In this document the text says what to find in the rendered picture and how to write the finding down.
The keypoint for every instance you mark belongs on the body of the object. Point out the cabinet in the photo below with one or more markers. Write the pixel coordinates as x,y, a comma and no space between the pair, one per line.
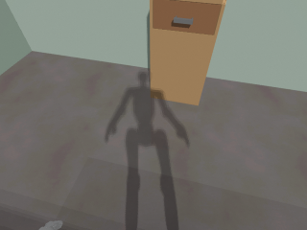
179,60

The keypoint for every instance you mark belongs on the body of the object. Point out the handle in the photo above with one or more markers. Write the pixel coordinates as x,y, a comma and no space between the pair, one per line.
180,20

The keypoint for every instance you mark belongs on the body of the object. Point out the left robot hand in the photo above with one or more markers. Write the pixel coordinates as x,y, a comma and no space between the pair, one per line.
52,225

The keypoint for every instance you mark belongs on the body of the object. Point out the drawer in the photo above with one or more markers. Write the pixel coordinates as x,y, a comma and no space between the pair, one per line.
205,16

